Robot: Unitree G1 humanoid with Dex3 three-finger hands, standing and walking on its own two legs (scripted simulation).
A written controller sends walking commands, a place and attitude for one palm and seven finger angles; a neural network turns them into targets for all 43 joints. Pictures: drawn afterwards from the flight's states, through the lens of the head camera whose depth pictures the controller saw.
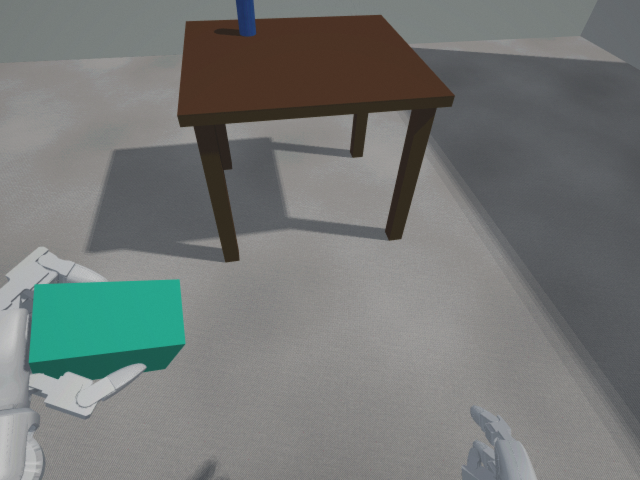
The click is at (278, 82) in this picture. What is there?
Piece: table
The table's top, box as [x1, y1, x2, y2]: [177, 15, 454, 126]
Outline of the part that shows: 454,95 381,15 255,19 256,34 248,37 241,36 239,34 237,20 186,21 177,111 180,126 451,106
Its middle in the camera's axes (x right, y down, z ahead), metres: -0.07 -0.65 +1.40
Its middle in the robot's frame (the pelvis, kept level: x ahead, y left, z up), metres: +1.47 +0.15 -0.10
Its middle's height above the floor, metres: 0.67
